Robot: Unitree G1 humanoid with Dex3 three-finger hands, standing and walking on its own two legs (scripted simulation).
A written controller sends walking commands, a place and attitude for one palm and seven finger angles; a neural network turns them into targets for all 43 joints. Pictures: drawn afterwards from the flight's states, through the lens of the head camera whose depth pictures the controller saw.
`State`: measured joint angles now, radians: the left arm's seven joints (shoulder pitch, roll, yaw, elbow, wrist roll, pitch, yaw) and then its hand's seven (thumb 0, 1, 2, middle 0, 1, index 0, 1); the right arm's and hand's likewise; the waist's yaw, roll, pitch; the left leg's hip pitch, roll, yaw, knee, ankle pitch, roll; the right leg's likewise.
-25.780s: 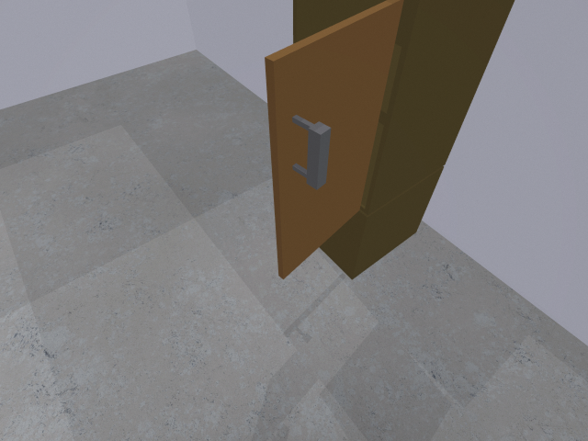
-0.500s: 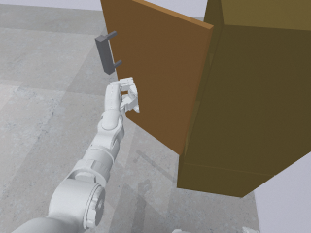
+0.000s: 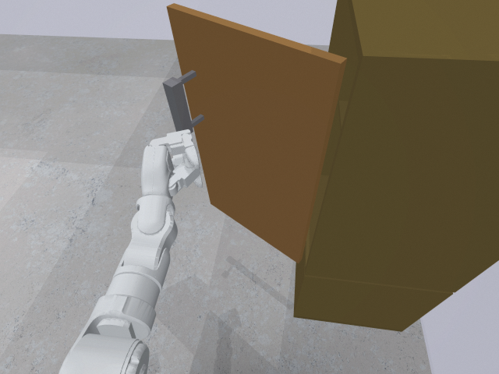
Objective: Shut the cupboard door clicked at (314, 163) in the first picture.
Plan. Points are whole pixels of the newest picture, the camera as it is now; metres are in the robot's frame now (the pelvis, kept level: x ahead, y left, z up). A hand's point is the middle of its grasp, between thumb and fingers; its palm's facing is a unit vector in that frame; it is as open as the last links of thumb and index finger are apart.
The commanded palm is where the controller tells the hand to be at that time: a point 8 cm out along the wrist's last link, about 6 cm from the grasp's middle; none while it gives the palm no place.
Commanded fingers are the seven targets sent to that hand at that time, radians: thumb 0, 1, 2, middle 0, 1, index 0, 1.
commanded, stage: draw the hand back to the body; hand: left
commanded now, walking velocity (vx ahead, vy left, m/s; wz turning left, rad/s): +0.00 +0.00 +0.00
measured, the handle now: (187, 103) +0.62 +0.13 +0.10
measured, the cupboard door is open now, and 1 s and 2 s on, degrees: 59 59 59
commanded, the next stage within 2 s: step back with the hand held close in 1.34 s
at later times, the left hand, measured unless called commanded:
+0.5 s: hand (96, 247) +0.26 +0.19 +0.14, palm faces +0.14 -0.97 -0.21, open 3.2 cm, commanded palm +0.23 +0.24 +0.17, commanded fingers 0.00 0.90 0.90 -0.81 -0.96 -0.81 -0.96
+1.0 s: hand out of the picture +0.17 +0.31 +0.19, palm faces +0.48 -0.76 -0.43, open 6.4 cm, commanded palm +0.13 +0.35 +0.20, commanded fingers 0.00 0.90 0.90 -0.20 -0.30 -0.20 -0.30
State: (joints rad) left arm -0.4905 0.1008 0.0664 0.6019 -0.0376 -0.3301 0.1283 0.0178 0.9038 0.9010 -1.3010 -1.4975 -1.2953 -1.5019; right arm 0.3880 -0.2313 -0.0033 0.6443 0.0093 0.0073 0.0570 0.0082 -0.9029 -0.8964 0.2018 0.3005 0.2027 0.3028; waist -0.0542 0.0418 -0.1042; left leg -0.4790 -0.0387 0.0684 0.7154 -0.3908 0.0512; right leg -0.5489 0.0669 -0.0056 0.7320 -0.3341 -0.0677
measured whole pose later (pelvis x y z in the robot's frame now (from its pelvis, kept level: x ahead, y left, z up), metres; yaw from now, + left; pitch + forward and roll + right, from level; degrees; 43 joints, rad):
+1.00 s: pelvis +0.01 +0.04 +0.03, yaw +4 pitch -4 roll -2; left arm 0.49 0.39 0.34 -0.42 -0.08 -0.02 0.10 0.02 0.90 0.90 -0.39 -0.50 -0.39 -0.50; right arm 0.22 -0.25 0.02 0.62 0.03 -0.04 -0.05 0.01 -0.90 -0.90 0.20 0.30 0.20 0.30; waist 0.06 0.09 -0.02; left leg -0.07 -0.08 0.00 0.43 -0.28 0.09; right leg -0.10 0.03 -0.05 0.39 -0.22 -0.02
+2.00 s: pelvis -0.04 +0.04 +0.01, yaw +2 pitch +1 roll -1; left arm 0.55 0.45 0.44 -0.50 -0.06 -0.15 0.13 0.01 0.89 0.90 -0.22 -0.30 -0.21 -0.30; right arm 0.19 -0.23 -0.01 0.53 0.02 0.05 -0.08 0.01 -0.90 -0.90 0.20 0.30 0.20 0.30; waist 0.00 0.01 -0.03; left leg -0.32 -0.08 0.05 0.59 -0.28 0.10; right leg -0.36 0.02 -0.02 0.58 -0.23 -0.01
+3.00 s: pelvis -0.13 -0.01 +0.01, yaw +5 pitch +2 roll -1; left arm 0.58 0.48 0.45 -0.59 -0.03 -0.23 0.12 0.01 0.89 0.90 -0.22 -0.30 -0.21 -0.30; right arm 0.17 -0.18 -0.01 0.59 -0.01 -0.03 -0.06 0.01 -0.90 -0.90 0.21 0.30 0.21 0.30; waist 0.00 -0.04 -0.05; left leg -0.56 -0.01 0.01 0.77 -0.38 0.00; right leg -0.37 0.06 0.01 0.57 -0.25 -0.03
